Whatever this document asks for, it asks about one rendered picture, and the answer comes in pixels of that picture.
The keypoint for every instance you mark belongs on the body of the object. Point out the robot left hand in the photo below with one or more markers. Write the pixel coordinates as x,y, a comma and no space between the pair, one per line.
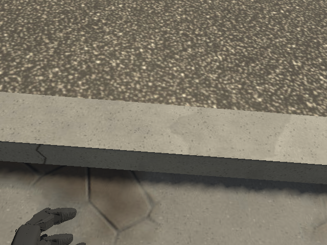
29,233

